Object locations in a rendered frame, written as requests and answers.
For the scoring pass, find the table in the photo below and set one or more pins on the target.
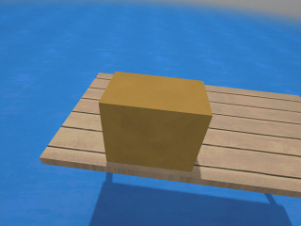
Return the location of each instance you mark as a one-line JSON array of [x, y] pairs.
[[253, 142]]

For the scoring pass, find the carton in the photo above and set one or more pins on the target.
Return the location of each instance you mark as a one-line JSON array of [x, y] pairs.
[[154, 121]]

